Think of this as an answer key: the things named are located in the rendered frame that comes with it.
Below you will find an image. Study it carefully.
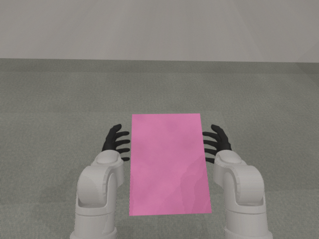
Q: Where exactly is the left robot forearm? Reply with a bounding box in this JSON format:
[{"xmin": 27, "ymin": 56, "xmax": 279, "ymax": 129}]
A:
[{"xmin": 70, "ymin": 150, "xmax": 125, "ymax": 239}]

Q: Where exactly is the robot left hand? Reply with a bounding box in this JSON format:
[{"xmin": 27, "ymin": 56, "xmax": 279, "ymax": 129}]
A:
[{"xmin": 102, "ymin": 124, "xmax": 130, "ymax": 161}]

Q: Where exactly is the carton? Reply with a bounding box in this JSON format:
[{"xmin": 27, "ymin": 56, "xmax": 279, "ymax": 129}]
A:
[{"xmin": 129, "ymin": 114, "xmax": 212, "ymax": 216}]

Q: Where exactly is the right robot forearm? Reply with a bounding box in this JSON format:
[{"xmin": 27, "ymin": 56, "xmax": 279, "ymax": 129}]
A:
[{"xmin": 213, "ymin": 150, "xmax": 273, "ymax": 239}]

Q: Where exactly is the robot right hand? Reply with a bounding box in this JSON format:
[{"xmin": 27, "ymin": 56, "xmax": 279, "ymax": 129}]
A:
[{"xmin": 202, "ymin": 124, "xmax": 232, "ymax": 164}]

